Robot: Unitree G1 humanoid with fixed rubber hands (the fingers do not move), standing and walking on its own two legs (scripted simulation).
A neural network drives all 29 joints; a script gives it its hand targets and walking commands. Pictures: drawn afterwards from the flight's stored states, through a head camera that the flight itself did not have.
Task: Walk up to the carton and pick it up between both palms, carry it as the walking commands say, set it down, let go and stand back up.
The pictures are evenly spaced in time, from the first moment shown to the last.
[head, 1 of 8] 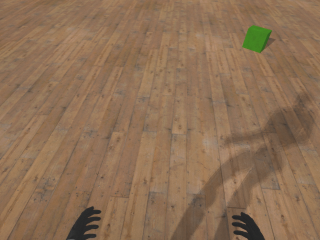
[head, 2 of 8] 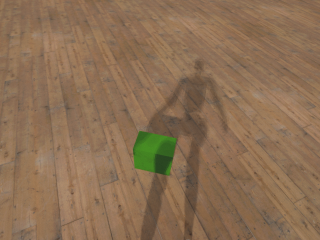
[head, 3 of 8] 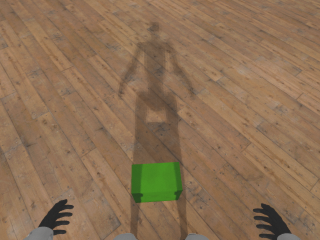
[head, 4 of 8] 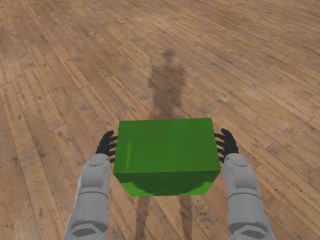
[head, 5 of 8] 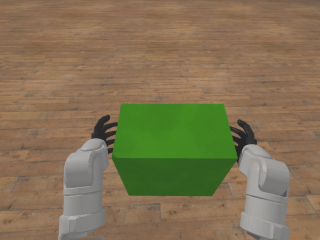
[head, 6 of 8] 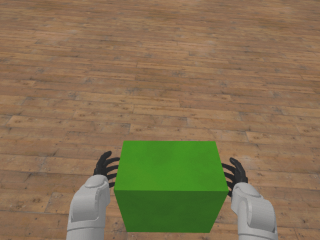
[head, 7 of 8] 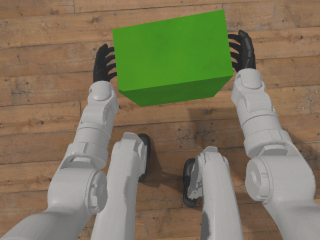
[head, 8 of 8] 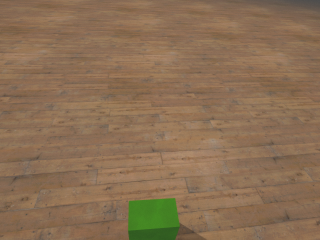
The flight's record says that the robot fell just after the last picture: no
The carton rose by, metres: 0.70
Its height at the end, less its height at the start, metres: +0.00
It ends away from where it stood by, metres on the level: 2.31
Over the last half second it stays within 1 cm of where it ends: yes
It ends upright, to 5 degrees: yes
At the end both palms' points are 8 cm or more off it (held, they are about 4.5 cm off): yes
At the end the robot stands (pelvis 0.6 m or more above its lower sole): yes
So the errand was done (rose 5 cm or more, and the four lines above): yes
